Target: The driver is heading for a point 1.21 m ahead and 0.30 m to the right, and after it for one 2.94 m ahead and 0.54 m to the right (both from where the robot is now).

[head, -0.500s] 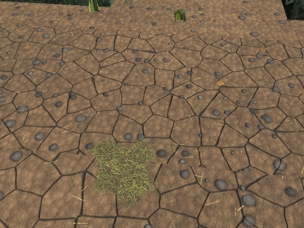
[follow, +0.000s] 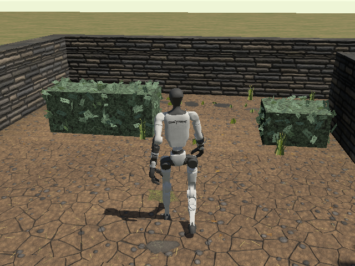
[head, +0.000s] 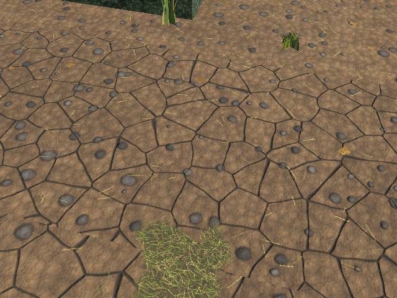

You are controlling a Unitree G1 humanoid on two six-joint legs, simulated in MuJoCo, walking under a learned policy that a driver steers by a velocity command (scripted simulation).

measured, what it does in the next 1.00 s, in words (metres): goes down, turning right: right foot, then left foot 0.17 m lower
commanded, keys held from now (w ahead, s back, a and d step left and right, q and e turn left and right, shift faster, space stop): w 0.04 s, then w+e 0.64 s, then w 0.18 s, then no key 0.14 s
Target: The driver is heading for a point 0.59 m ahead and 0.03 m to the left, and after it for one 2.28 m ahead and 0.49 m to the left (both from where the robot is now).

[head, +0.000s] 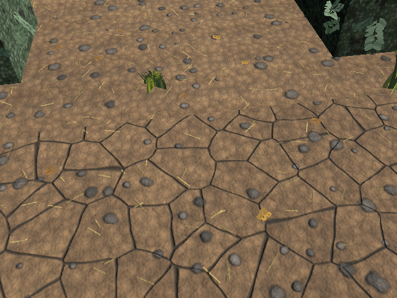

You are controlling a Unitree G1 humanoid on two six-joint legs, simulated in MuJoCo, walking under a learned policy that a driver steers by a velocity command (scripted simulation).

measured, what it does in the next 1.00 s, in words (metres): goes down: right foot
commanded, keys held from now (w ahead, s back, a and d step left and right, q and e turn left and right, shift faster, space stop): no key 0.72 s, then w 0.28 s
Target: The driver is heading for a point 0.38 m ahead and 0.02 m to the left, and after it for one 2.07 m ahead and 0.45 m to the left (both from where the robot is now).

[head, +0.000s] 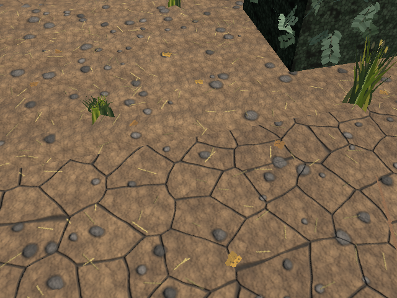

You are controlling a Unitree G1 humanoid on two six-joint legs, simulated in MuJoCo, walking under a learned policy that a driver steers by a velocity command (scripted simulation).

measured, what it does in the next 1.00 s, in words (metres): walks ahead: right foot, then left foot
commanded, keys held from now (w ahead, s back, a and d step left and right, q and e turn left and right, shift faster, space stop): w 0.34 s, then no key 0.22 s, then q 0.44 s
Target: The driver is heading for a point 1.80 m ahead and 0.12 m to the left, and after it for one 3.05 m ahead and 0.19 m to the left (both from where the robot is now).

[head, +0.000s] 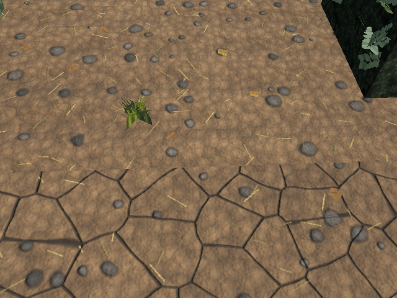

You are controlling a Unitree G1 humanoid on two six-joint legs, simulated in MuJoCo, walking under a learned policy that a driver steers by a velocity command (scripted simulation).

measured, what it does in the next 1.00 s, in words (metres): steps on the spot: right foot, then left foot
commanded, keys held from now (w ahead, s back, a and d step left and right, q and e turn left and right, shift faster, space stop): q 0.20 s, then no key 0.80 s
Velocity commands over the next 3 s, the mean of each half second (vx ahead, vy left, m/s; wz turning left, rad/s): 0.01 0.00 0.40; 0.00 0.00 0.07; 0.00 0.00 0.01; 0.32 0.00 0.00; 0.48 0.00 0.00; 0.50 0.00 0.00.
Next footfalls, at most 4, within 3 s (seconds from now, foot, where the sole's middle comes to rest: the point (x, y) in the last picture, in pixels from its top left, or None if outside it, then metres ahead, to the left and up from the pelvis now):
0.36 right None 0.11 -0.14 -0.78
0.68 left None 0.02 0.11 -0.78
2.16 right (208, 290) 0.46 -0.05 -0.78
2.72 left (121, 224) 0.68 0.26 -0.78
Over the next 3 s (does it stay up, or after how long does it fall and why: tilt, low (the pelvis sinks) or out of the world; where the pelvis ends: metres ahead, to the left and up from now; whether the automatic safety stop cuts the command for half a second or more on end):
stays up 0.68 0.16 0.01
